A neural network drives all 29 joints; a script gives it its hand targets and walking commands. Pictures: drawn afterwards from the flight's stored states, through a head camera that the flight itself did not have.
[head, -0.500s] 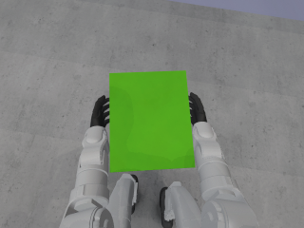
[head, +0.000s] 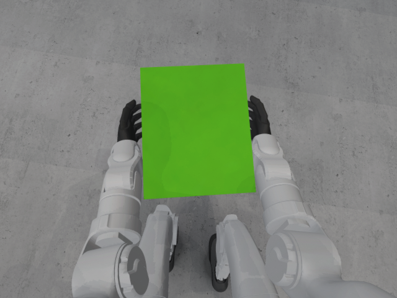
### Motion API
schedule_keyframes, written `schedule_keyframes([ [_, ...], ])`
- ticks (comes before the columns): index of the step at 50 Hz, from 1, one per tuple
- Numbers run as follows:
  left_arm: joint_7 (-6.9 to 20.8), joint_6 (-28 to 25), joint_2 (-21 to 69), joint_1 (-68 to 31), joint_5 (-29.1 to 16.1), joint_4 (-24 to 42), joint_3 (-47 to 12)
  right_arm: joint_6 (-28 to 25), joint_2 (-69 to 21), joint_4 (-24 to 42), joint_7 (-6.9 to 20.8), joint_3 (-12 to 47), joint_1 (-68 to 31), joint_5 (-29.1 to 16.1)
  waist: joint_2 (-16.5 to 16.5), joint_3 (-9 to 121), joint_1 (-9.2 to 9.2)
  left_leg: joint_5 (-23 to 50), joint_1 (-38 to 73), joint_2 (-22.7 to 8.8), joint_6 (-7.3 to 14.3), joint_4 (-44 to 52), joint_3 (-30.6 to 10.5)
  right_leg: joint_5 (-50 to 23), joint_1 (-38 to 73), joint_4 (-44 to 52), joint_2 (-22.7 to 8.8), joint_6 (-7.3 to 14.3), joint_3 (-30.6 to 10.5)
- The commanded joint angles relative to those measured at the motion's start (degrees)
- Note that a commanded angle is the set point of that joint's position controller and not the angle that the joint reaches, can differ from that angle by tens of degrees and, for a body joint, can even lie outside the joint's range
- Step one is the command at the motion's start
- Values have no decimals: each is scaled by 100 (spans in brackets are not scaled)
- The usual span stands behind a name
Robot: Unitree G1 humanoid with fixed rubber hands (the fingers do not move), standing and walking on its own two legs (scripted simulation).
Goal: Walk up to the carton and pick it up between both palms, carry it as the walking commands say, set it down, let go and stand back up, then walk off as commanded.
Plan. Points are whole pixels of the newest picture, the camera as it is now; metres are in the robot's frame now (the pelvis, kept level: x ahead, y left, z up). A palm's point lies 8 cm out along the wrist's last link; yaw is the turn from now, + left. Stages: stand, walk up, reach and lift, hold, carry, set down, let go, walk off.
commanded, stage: set down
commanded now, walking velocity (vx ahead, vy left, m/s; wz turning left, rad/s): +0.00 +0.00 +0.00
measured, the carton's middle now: (194, 141) +0.42 +0.03 -0.11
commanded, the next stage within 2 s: none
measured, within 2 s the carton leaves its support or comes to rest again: neither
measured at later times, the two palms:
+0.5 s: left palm (138, 137) +0.43 +0.16 -0.15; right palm (249, 132) +0.46 -0.11 -0.15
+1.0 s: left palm (143, 136) +0.47 +0.17 -0.24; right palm (239, 133) +0.49 -0.10 -0.23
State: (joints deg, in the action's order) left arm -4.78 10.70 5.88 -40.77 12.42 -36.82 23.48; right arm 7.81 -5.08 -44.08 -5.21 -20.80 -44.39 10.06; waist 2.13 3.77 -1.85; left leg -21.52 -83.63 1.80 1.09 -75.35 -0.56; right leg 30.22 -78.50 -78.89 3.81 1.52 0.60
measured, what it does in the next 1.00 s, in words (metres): lowers itself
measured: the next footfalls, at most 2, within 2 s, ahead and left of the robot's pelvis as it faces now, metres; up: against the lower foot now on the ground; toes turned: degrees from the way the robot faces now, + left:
none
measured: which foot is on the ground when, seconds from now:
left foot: down 0.00-1.00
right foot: down 0.00-1.00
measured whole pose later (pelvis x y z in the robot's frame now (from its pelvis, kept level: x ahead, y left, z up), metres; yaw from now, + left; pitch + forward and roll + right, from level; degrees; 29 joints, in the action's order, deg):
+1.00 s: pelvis -0.02 +0.00 -0.14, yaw -3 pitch +41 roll -2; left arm -4.4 16.7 -0.3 -62.7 11.2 -39.7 26.8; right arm 14.5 -0.2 -45.2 -7.3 -23.4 -65.7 9.9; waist 2.7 -1.1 -3.7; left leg -25.8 -116.6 1.3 0.2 -101.7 -0.9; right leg 35.2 -111.3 -105.7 5.9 1.3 1.8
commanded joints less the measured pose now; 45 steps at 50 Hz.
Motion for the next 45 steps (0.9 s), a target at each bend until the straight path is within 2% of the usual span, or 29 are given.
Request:
schedule_keyframes([
  [1,750,-67,5378,-3441,-305,-173,-2920,-60,-5552,-68,852,2634,-3304,-275,-257,4516,-58,964,3570,769,-172,311,-348,-893,608,725,721,-98,-392],
  [9,752,116,5347,-4081,-313,-304,-2698,153,-5610,-203,870,2448,-3895,-308,-231,4784,-113,792,3095,796,-166,-169,-241,-723,177,267,763,-123,-316],
  [23,939,290,5149,-4754,-346,-421,-2409,357,-5589,-264,824,2284,-4518,-301,-114,5239,-248,1056,2170,817,-196,-955,-40,-965,-333,-371,837,-214,-264],
  [45,1160,465,4798,-5634,-598,-390,-2436,562,-5308,-169,834,2332,-5442,-474,-57,5645,-396,1266,1242,759,-267,-1981,143,-1006,-1202,-1394,906,-235,-86],
])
